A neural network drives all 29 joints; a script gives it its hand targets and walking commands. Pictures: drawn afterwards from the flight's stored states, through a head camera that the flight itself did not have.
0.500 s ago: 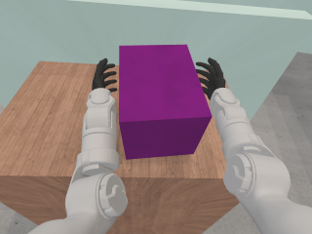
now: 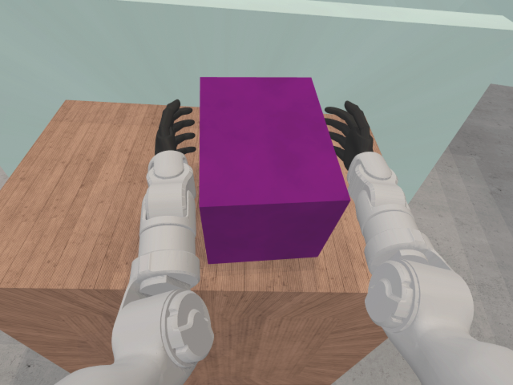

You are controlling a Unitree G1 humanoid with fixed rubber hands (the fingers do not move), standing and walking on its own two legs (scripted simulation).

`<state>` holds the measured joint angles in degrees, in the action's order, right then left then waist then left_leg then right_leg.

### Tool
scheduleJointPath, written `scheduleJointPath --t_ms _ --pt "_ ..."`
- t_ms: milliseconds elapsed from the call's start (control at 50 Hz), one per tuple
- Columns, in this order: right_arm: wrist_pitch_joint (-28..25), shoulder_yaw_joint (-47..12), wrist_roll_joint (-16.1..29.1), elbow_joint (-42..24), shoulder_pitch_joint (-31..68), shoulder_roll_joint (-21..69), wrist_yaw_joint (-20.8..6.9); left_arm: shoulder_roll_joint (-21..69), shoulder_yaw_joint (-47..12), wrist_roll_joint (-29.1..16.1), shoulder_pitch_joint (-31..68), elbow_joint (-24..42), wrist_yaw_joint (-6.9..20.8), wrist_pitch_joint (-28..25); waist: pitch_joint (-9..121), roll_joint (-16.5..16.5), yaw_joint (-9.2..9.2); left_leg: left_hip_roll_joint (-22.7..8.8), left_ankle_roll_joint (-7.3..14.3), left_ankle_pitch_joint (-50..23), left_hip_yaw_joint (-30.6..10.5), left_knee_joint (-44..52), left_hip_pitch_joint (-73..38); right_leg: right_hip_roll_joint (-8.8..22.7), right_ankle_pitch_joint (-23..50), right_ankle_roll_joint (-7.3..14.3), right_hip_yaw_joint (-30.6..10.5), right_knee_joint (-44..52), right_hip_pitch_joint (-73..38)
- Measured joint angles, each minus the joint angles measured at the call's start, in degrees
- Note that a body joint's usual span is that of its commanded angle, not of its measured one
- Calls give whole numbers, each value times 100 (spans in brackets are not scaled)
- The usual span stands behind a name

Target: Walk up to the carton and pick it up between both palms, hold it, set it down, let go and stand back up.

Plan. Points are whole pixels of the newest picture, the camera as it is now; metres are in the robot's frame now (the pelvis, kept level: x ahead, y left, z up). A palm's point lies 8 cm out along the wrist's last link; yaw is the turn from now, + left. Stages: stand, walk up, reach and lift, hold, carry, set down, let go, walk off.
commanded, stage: set down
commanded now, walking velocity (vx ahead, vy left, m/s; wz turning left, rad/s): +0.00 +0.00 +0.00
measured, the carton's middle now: (260, 169) +0.46 +0.00 +0.10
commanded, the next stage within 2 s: none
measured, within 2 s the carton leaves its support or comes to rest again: rests again in 1.02 s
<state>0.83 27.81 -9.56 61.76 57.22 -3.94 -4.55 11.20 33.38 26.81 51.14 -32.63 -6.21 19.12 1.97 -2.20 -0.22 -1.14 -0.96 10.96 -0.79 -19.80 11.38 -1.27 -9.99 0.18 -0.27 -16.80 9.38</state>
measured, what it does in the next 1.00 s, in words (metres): stands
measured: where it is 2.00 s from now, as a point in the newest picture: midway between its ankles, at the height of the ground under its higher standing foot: outside the picture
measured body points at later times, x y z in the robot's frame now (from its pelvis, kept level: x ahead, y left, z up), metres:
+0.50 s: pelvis +0.00 +0.00 +0.00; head +0.01 +0.02 +0.45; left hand +0.43 +0.14 +0.16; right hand +0.45 -0.15 +0.16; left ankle -0.01 +0.12 -0.75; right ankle -0.02 -0.11 -0.75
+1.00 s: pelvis +0.01 +0.00 +0.00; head +0.03 +0.02 +0.45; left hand +0.44 +0.15 +0.15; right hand +0.45 -0.15 +0.15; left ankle -0.01 +0.12 -0.75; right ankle -0.02 -0.11 -0.75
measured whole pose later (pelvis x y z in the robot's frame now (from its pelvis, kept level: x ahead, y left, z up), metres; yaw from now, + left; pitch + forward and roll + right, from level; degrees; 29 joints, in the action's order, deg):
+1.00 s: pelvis +0.01 +0.00 +0.00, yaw +0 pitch +3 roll -1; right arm 2.4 30.3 -13.1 53.8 53.3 -1.5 -6.7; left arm 11.3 33.6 28.7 50.9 -32.7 -3.9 18.0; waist 1.5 -2.1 0.0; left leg -1.2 -1.0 11.4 -0.5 -19.7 11.4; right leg -1.3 -10.5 0.3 -0.3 -16.8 9.5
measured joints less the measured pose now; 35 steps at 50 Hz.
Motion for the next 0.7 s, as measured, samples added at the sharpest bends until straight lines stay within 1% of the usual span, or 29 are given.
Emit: scheduleJointPath --t_ms 280,700 --pt "54 209 -175 -218 -120 73 -117 71 70 98 0 0 49 -86 0 4 0 -3 0 8 9 0 0 0 -4 0 0 -1 3" --pt "134 317 -316 -599 -295 202 -190 98 150 225 0 0 182 -147 -2 6 12 -6 0 27 20 3 -1 0 -22 3 0 -1 5"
